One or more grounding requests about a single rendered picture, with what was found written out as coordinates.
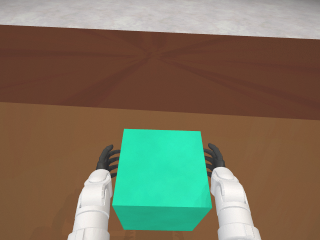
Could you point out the robot left forearm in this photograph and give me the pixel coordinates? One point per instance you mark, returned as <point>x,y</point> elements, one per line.
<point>93,208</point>

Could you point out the left robot hand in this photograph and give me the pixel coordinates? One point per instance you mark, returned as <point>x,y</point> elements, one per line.
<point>104,160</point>

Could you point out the right robot hand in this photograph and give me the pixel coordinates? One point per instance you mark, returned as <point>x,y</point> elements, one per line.
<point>216,159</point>

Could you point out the carton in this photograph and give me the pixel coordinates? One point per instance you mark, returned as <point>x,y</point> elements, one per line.
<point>161,182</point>

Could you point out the robot right forearm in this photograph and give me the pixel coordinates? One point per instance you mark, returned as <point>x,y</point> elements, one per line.
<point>232,208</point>

